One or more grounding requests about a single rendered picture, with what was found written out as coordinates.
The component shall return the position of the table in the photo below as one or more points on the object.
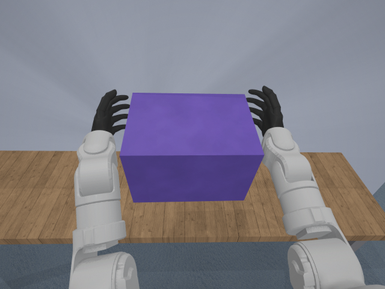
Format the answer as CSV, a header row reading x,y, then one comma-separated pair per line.
x,y
37,205

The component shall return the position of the right robot hand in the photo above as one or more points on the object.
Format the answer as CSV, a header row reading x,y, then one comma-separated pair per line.
x,y
271,116

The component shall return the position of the left robot upper arm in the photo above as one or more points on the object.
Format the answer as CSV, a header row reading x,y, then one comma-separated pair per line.
x,y
110,271

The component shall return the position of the right robot upper arm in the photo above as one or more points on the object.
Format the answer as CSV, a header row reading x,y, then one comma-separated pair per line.
x,y
325,264

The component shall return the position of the robot left forearm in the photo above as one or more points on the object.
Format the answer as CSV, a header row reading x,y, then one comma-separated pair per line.
x,y
97,194

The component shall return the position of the robot right forearm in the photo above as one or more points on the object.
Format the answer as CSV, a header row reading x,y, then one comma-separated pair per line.
x,y
305,213

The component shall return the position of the left robot hand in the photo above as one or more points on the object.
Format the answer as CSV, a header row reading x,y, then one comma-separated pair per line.
x,y
103,119

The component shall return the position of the carton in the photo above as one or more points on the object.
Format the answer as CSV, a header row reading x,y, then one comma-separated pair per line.
x,y
189,147

